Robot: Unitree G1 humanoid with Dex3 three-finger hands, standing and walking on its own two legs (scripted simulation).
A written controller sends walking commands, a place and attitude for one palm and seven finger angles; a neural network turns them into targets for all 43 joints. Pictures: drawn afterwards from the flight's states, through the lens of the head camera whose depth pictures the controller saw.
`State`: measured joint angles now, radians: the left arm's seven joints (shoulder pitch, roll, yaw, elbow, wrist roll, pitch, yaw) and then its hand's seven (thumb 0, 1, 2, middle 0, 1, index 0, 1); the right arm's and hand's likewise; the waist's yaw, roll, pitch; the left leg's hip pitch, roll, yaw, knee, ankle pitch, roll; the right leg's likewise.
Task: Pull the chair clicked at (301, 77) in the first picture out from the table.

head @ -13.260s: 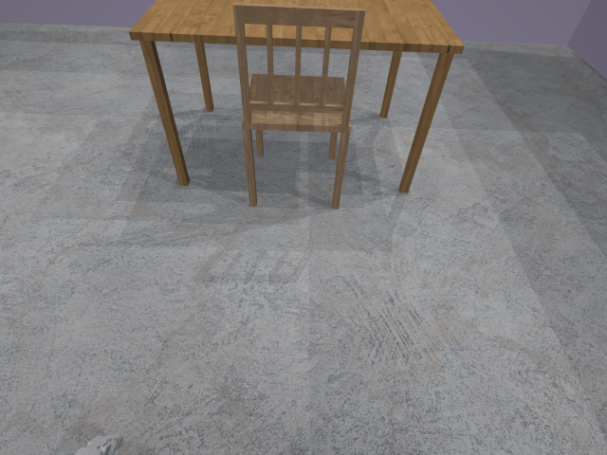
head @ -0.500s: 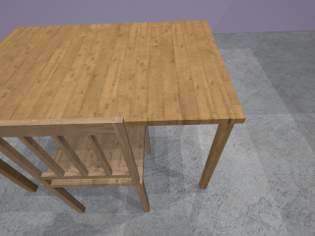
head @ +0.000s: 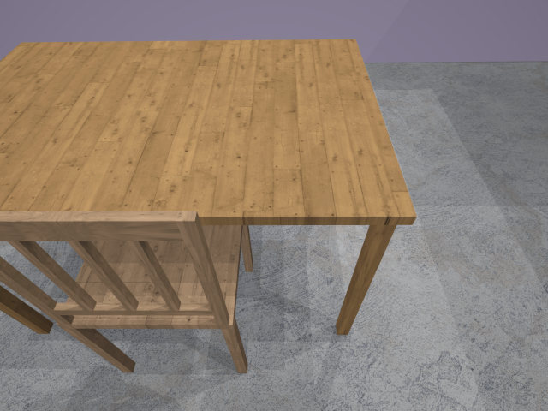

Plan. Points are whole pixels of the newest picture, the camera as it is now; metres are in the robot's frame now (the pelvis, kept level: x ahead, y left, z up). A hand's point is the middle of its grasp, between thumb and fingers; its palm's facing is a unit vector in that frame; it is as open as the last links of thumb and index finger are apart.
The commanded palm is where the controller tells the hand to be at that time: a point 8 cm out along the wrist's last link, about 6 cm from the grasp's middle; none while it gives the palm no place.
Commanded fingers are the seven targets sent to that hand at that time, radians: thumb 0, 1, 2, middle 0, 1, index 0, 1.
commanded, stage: come to a stop and stand still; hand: left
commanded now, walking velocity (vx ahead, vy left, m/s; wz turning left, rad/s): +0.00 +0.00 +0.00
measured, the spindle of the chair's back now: (109, 277) +0.35 +0.35 -0.10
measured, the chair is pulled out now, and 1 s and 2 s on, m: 0.00 0.00 0.00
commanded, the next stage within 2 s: look again from close up in 0.12 s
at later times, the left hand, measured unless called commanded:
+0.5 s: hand out of the picture -0.01 +0.16 -0.17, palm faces +0.02 -0.98 -0.20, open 7.3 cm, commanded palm none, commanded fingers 0.00 0.90 0.90 -0.20 -0.30 -0.20 -0.30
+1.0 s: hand out of the picture -0.02 +0.17 -0.17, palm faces +0.02 -0.98 -0.19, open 7.3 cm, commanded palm none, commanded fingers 0.00 0.90 0.90 -0.20 -0.30 -0.20 -0.30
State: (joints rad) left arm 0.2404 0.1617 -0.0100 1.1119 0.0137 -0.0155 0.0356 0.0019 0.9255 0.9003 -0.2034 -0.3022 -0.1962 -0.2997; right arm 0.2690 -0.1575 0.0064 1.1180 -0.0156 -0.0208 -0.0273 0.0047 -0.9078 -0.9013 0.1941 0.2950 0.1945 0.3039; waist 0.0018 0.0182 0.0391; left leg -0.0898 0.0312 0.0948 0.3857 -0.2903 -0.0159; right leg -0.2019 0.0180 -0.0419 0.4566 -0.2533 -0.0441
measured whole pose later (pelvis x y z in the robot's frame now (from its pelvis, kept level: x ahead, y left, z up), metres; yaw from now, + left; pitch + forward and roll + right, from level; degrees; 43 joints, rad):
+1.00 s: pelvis -0.02 +0.00 +0.00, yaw +0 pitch -1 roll +0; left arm 0.29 0.14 -0.01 1.12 0.02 -0.02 0.04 0.01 0.92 0.90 -0.20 -0.30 -0.20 -0.30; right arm 0.32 -0.11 0.01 1.14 -0.01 -0.03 -0.03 0.00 -0.91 -0.90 0.19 0.29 0.19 0.30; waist 0.00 0.00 0.04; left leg -0.10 0.04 0.10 0.39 -0.27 -0.01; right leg -0.20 0.02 -0.04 0.43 -0.22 -0.05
